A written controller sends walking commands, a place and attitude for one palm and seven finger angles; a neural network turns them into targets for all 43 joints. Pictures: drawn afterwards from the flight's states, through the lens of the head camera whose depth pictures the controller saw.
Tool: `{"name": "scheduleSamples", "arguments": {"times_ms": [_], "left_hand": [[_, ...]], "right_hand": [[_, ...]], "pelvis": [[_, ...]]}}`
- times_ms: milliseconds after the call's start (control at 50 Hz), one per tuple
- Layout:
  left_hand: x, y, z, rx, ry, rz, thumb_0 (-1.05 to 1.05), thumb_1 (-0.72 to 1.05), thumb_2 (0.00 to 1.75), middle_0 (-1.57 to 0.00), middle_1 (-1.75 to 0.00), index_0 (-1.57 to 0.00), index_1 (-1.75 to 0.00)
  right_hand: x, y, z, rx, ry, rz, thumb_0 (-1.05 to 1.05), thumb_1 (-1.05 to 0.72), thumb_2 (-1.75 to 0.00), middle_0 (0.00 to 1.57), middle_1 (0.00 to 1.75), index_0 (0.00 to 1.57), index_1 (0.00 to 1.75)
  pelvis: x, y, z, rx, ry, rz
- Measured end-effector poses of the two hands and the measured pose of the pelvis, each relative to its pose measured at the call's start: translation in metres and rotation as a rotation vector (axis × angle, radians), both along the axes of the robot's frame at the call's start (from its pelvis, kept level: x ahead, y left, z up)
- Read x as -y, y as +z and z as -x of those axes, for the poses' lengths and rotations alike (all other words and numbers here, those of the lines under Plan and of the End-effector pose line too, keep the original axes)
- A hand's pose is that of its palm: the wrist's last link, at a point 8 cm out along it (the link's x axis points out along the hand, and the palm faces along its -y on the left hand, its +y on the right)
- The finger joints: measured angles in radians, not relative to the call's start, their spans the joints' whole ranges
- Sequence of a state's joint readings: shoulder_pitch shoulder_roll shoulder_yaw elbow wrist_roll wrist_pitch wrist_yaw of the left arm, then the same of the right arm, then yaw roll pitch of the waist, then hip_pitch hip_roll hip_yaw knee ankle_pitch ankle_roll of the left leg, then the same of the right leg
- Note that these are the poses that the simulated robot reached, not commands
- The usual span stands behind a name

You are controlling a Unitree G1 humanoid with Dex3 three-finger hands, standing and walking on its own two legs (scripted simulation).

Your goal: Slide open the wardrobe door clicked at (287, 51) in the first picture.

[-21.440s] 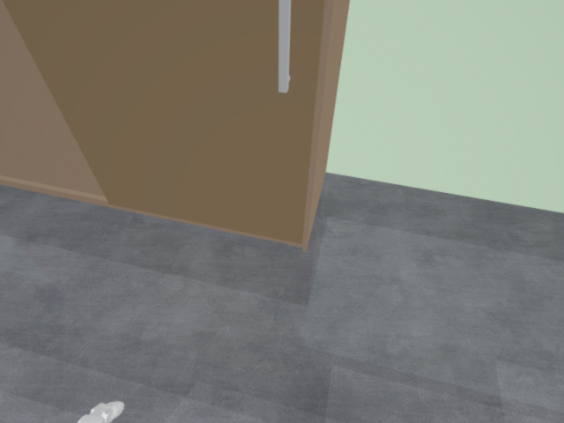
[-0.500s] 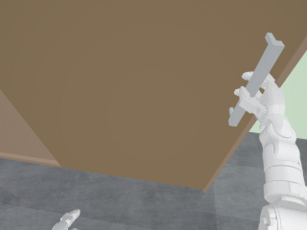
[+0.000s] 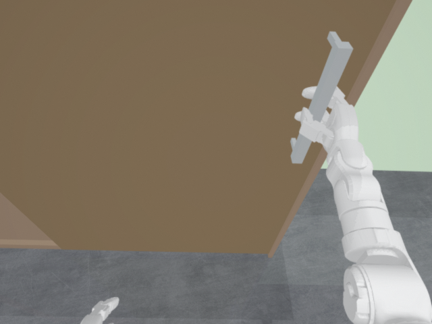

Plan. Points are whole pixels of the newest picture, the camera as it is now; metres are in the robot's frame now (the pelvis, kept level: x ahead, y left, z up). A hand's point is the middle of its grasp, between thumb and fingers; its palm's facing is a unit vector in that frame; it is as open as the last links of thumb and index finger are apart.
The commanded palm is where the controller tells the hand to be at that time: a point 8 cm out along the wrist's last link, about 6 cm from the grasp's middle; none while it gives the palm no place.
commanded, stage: tug the door sideways, standing still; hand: right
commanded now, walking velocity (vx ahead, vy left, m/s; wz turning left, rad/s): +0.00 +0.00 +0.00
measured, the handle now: (312, 106) +0.50 -0.15 +0.15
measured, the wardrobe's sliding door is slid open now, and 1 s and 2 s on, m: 0.00 0.06 0.36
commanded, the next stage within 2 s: step sideways, sliding the door along in 0.16 s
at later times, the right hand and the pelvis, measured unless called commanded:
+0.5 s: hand (286, 125) +0.44 -0.09 +0.15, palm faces +0.04 +0.99 -0.12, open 6.0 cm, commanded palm +0.42 -0.13 +0.16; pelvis -0.01 +0.02 -0.01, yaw +2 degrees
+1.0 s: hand (267, 124) +0.45 -0.06 +0.15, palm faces +0.17 +0.98 -0.05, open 6.2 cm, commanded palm +0.42 -0.04 +0.16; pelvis +0.00 +0.11 -0.01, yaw -2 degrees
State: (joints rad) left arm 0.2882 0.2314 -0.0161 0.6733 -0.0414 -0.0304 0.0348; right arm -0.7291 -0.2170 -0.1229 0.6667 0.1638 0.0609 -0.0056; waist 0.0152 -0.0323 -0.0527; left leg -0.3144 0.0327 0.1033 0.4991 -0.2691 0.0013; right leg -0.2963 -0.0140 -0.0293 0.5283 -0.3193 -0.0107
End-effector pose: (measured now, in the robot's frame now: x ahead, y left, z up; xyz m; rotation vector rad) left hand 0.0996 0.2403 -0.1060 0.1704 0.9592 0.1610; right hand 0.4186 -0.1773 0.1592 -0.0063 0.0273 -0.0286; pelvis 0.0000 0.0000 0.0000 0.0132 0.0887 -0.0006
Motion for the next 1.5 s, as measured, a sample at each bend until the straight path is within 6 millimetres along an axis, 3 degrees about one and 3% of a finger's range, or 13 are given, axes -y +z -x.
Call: {"name": "scheduleSamples", "arguments": {"times_ms": [200,380,460,560,660,840,920,1000,1140,1220,1320,1400,1500], "left_hand": [[0.002,-0.01,0.026,-0.06,-0.014,0.007,0.01,0.91,0.9,-0.2,-0.3,-0.2,-0.29],[-0.004,-0.013,0.023,-0.035,0.026,-0.019,0.01,0.9,0.9,-0.2,-0.3,-0.2,-0.3],[-0.011,-0.017,0.017,-0.006,0.054,-0.024,0.01,0.9,0.9,-0.2,-0.3,-0.2,-0.29],[-0.026,-0.026,0.011,-0.027,0.031,0.01,0.01,0.9,0.9,-0.2,-0.3,-0.2,-0.29],[-0.057,-0.034,-0.001,-0.051,0.01,0.006,0.01,0.9,0.9,-0.21,-0.3,-0.2,-0.3],[-0.1,-0.005,-0.039,-0.043,-0.08,-0.104,0.01,0.91,0.9,-0.2,-0.3,-0.2,-0.29],[-0.105,-0.004,-0.064,0.012,-0.096,-0.12,0.01,0.91,0.9,-0.2,-0.3,-0.2,-0.29],[-0.096,-0.001,-0.083,0.032,-0.136,-0.046,0.01,0.91,0.9,-0.2,-0.3,-0.2,-0.29],[-0.093,0.006,-0.11,0.023,-0.232,0.051,0.01,0.9,0.9,-0.2,-0.3,-0.2,-0.29],[-0.114,0.001,-0.135,0.063,-0.27,0.096,0.01,0.9,0.9,-0.21,-0.3,-0.21,-0.3],[-0.162,-0.02,-0.176,0.144,-0.273,0.154,0.01,0.9,0.9,-0.21,-0.3,-0.21,-0.3],[-0.205,-0.02,-0.197,0.173,-0.216,0.106,0.01,0.9,0.9,-0.21,-0.3,-0.2,-0.3],[-0.242,-0.003,-0.198,0.156,-0.195,0.021,0.01,0.91,0.9,-0.2,-0.3,-0.2,-0.29]], "right_hand": [[-0.014,-0.001,0.001,0.015,0.016,0.017,0.01,-0.77,-0.8,0.27,1.39,0.25,1.4],[-0.026,-0.001,-0.001,0.059,0.037,0.101,-0.02,-0.71,-0.8,0.34,1.38,0.28,1.4],[-0.031,-0.003,-0.001,0.081,0.017,0.115,-0.03,-0.69,-0.82,0.38,1.38,0.29,1.4],[-0.039,-0.003,0.0,0.083,-0.037,0.123,-0.03,-0.69,-0.83,0.41,1.39,0.29,1.4],[-0.047,-0.004,0.002,0.093,-0.105,0.135,-0.03,-0.71,-0.84,0.43,1.39,0.25,1.4],[-0.059,-0.007,0.003,0.14,-0.146,0.11,-0.02,-0.74,-0.85,0.41,1.4,0.21,1.4],[-0.063,-0.012,0.001,0.209,-0.134,0.08,-0.02,-0.74,-0.85,0.41,1.4,0.21,1.38],[-0.071,-0.013,0.001,0.214,-0.136,0.07,-0.02,-0.75,-0.85,0.39,1.4,0.2,1.36],[-0.091,-0.013,0.003,0.208,-0.167,0.061,-0.01,-0.76,-0.86,0.37,1.4,0.21,1.36],[-0.106,-0.013,0.003,0.216,-0.226,0.08,-0.02,-0.73,-0.86,0.4,1.4,0.24,1.35],[-0.13,-0.013,0.005,0.22,-0.358,0.157,-0.04,-0.68,-0.85,0.43,1.4,0.22,1.34],[-0.154,-0.01,0.008,0.178,-0.401,0.191,-0.06,-0.69,-0.83,0.44,1.4,0.17,1.37],[-0.187,-0.013,0.009,0.231,-0.371,0.118,-0.03,-0.72,-0.83,0.45,1.4,0.14,1.38]], "pelvis": [[0.002,-0.002,0.005,-0.003,-0.012,0.0],[0.0,-0.005,0.011,0.017,0.012,0.004],[-0.01,-0.009,0.011,0.048,0.031,0.014],[-0.036,-0.013,0.008,0.083,0.033,0.01],[-0.065,-0.017,0.008,0.107,-0.014,0.011],[-0.09,-0.003,0.002,0.075,-0.046,0.044],[-0.097,-0.013,0.0,0.072,-0.044,0.034],[-0.11,-0.006,-0.003,0.106,-0.028,-0.008],[-0.156,0.003,-0.026,0.117,-0.027,-0.067],[-0.194,-0.002,-0.044,0.133,-0.03,-0.061],[-0.242,-0.02,-0.066,0.155,-0.059,-0.022],[-0.256,-0.01,-0.068,0.113,-0.073,0.028],[-0.269,0.0,-0.067,0.083,-0.088,0.041]]}}
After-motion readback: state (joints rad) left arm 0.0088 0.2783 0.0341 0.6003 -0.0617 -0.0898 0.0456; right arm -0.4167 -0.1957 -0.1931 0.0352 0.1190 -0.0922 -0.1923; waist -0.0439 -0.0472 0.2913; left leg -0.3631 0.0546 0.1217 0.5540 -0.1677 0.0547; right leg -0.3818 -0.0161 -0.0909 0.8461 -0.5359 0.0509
